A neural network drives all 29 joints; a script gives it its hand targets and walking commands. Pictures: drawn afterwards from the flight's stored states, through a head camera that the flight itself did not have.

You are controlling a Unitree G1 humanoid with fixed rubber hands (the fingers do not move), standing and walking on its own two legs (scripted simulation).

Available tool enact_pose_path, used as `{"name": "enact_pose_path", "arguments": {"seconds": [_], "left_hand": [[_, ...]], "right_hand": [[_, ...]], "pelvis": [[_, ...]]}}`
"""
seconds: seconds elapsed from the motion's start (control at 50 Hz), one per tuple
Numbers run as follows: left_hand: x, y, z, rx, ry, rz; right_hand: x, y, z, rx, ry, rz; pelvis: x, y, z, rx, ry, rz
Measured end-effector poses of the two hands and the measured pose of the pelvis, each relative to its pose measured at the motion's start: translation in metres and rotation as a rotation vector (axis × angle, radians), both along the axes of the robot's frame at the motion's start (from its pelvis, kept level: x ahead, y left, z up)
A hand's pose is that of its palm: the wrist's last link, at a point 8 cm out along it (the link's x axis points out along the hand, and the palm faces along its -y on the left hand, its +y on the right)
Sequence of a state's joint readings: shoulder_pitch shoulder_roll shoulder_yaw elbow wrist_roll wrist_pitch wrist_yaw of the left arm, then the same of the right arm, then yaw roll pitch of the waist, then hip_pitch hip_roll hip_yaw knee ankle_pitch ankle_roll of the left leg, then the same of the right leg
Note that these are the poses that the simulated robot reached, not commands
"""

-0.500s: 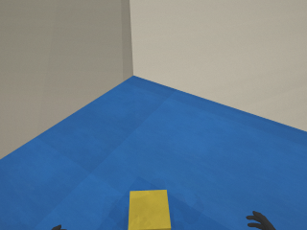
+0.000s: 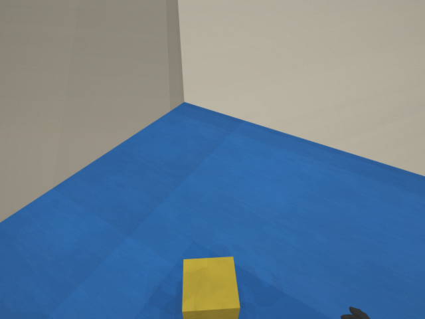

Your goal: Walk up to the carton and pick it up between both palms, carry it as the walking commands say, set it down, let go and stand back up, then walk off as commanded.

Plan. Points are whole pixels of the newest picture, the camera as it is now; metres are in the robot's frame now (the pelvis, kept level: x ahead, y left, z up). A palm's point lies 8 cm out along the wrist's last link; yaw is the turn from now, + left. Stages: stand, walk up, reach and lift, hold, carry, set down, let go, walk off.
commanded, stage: stand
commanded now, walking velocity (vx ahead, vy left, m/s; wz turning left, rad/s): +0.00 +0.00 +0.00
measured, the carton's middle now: (209, 295) +0.46 +0.02 -0.65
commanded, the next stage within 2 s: walk off in 1.02 s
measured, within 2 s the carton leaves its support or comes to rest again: neither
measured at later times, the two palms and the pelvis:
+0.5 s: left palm out of the picture +0.03 +0.31 -0.10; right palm out of the picture +0.07 -0.29 -0.09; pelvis -0.03 +0.00 +0.01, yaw +1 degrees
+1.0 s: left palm out of the picture +0.03 +0.30 -0.11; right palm out of the picture +0.07 -0.30 -0.10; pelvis -0.03 +0.00 +0.01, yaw +2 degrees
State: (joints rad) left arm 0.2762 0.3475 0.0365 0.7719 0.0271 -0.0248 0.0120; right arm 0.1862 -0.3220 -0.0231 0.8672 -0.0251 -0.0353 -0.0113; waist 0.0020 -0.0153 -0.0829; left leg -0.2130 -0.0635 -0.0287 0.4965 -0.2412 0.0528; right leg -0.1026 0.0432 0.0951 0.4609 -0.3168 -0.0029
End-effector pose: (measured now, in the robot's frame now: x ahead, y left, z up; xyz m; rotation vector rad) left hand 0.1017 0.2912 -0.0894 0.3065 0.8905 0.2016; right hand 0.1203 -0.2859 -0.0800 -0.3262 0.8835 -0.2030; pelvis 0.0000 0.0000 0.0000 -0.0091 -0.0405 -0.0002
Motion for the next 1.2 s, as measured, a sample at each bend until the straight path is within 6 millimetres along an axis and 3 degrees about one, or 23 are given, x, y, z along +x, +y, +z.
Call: {"name": "enact_pose_path", "arguments": {"seconds": [0.3, 0.48, 0.74, 1.2], "left_hand": [[-0.053, 0.009, -0.014, -0.007, 0.130, 0.022], [-0.074, 0.014, -0.015, 0.002, 0.185, 0.038], [-0.083, 0.014, -0.017, 0.014, 0.233, 0.049], [-0.067, 0.007, -0.017, 0.007, 0.257, 0.059]], "right_hand": [[-0.037, -0.006, -0.007, -0.012, 0.099, -0.019], [-0.051, -0.006, -0.013, -0.002, 0.155, -0.026], [-0.054, -0.014, -0.015, -0.002, 0.191, -0.038], [-0.046, -0.020, -0.018, -0.006, 0.236, -0.028]], "pelvis": [[-0.022, 0.005, 0.003, -0.002, -0.012, 0.010], [-0.029, 0.005, 0.005, -0.002, -0.014, 0.017], [-0.032, 0.001, 0.006, -0.002, -0.013, 0.023], [-0.021, -0.005, 0.008, 0.007, -0.008, 0.034]]}}
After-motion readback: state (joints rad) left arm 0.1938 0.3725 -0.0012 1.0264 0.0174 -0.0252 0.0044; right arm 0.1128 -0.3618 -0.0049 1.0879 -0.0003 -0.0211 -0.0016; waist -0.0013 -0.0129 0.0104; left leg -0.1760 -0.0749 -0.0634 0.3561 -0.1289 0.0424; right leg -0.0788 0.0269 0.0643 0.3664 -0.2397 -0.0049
